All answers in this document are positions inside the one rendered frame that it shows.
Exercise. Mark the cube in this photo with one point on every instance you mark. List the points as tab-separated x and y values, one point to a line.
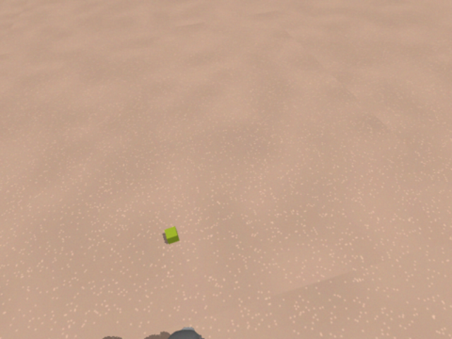
171	235

